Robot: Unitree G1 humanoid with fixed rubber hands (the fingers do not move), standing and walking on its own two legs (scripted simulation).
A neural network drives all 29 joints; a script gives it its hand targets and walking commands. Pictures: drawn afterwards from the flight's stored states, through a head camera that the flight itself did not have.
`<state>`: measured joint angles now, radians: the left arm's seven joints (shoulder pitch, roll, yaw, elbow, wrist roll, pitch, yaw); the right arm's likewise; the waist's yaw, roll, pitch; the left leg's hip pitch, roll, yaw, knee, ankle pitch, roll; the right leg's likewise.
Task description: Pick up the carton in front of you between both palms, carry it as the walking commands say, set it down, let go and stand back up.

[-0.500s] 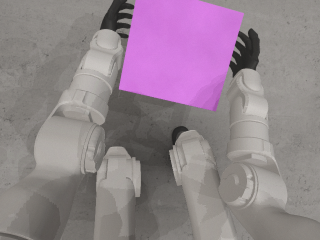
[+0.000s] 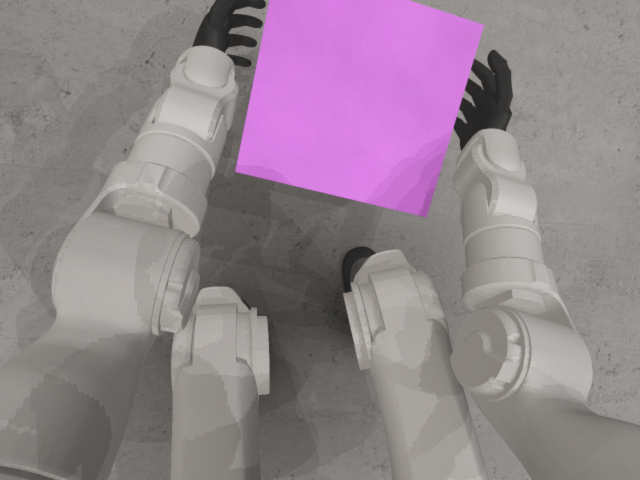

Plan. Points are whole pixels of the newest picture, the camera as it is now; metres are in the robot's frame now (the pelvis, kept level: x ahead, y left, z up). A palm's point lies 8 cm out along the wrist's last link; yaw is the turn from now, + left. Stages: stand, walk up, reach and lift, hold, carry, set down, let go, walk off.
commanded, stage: set down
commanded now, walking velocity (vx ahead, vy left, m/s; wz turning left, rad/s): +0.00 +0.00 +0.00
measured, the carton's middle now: (339, 111) +0.49 -0.10 -0.27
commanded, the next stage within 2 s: none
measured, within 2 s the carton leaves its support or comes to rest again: rests again in 0.26 s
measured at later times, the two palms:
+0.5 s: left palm (215, 51) +0.55 +0.04 -0.19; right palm (482, 120) +0.45 -0.25 -0.17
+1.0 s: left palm (195, 72) +0.54 +0.07 -0.23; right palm (507, 154) +0.41 -0.30 -0.21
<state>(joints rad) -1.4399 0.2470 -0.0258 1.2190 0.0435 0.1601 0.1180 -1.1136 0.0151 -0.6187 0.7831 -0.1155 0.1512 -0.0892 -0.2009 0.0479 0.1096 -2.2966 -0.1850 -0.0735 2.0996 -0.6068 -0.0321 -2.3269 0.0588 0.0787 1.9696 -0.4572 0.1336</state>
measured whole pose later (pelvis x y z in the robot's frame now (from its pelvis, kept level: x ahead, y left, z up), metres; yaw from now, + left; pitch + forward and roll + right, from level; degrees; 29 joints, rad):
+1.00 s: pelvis -0.01 +0.00 -0.02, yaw -1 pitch +41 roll -5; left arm -1.44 0.42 -0.19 1.14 -0.12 0.05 0.05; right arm -1.17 -0.25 -0.39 1.10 0.22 -0.07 -0.08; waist -0.19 -0.02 0.30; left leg -2.30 -0.07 -0.05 2.19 -0.61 0.01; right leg -2.33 -0.01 0.00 2.05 -0.44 0.07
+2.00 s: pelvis +0.03 -0.01 +0.18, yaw -1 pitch +47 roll -1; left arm -1.14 0.35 0.08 0.94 0.08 0.21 -0.04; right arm -0.75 -0.03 -0.40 0.57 0.07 0.16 -0.10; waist -0.22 0.05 -0.13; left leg -1.76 -0.05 -0.05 1.44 -0.49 0.00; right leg -1.81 0.01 0.03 1.33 -0.34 0.04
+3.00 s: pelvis +0.14 -0.02 +0.37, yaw -1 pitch +6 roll -1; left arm 0.15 0.18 0.07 0.50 0.03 0.01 -0.01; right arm 0.23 -0.21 -0.02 0.41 0.03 0.03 0.07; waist -0.03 0.00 0.02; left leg -0.24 -0.01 -0.05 0.46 -0.32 0.00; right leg -0.33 0.02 0.05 0.45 -0.22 0.01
